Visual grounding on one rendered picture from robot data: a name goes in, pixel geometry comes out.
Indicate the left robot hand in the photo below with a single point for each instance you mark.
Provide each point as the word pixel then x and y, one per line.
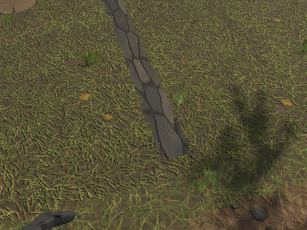
pixel 49 220

